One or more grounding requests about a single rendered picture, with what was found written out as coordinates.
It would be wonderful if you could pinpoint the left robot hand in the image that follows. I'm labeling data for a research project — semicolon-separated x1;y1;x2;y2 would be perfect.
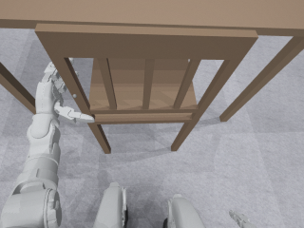
35;57;95;124

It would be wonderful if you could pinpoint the table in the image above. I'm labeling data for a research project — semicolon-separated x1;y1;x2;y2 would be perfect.
0;0;304;123

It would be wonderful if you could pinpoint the right robot shin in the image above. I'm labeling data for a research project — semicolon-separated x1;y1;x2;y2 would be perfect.
167;194;182;228

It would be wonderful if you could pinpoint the right robot hand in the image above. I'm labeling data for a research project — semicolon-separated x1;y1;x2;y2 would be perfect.
229;210;257;228

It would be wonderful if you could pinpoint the right robot thigh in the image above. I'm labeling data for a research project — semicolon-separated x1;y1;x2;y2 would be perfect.
166;197;206;228

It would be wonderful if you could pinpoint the left robot forearm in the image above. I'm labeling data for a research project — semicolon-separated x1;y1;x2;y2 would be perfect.
0;113;61;228

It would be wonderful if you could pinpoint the robot left upper arm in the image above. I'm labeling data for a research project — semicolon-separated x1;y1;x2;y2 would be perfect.
2;188;62;228

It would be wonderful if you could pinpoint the chair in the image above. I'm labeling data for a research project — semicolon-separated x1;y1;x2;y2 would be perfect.
34;23;258;154

